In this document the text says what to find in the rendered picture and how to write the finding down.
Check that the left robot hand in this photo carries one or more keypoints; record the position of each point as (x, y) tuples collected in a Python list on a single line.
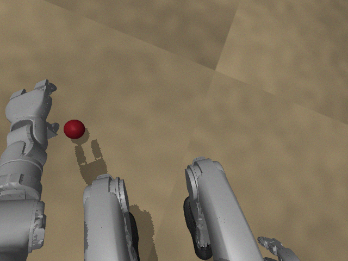
[(36, 103)]

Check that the left robot foot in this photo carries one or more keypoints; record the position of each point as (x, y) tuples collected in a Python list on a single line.
[(135, 237)]

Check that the left robot arm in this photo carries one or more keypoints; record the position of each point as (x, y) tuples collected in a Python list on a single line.
[(22, 218)]

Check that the right robot hand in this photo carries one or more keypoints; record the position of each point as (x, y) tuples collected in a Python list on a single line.
[(277, 249)]

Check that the right robot foot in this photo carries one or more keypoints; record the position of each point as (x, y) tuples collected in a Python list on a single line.
[(203, 253)]

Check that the ball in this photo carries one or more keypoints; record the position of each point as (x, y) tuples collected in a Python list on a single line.
[(74, 129)]

